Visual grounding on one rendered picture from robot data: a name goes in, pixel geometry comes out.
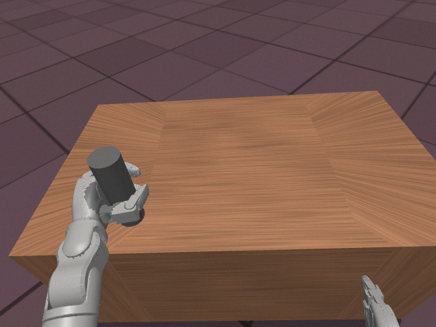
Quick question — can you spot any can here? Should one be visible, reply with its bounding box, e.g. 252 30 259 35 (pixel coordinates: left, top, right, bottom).
87 146 145 227

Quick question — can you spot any left robot arm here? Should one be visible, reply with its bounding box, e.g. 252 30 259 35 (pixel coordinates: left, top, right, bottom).
42 219 109 327

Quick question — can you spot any left robot hand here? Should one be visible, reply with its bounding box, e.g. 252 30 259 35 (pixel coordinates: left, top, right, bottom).
72 161 149 230

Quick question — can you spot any right robot hand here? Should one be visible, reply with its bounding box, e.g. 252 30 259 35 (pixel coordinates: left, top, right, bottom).
361 275 400 327

